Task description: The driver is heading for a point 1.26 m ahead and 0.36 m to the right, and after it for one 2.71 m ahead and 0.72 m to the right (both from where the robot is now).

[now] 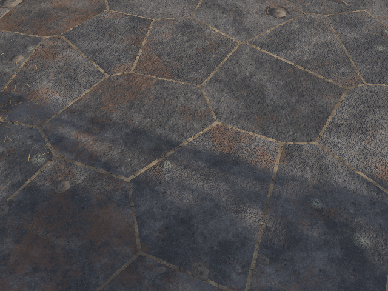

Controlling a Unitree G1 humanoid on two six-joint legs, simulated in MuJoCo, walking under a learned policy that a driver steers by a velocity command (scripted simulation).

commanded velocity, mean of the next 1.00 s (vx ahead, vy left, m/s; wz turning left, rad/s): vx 0.18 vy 0.00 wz -0.11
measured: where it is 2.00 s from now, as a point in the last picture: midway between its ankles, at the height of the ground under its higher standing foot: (260, 233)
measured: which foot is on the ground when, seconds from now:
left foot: down 0.00-1.00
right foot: down 0.00-0.74, up 0.76-1.00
